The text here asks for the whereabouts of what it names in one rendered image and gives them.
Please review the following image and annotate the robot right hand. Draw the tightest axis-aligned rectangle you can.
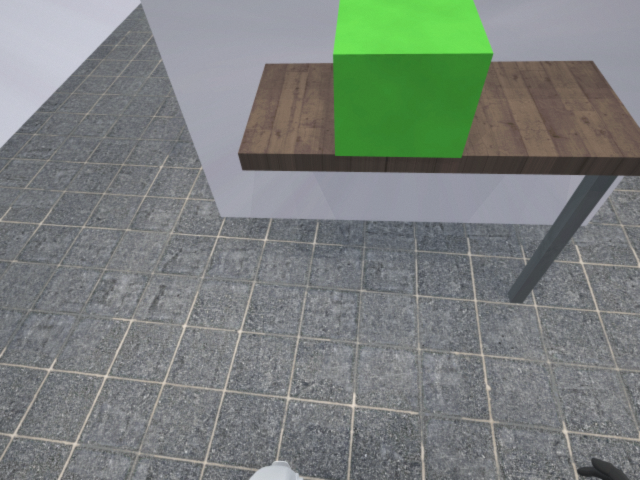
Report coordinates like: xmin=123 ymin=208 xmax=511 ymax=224
xmin=577 ymin=458 xmax=630 ymax=480

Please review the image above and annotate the carton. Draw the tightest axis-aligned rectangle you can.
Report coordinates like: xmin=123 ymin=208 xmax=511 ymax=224
xmin=333 ymin=0 xmax=493 ymax=158

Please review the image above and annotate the table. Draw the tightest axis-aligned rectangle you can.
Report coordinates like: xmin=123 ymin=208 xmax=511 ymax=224
xmin=238 ymin=61 xmax=640 ymax=303

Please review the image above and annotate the robot left shin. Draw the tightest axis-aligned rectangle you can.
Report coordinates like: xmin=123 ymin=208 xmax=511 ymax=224
xmin=271 ymin=461 xmax=291 ymax=469

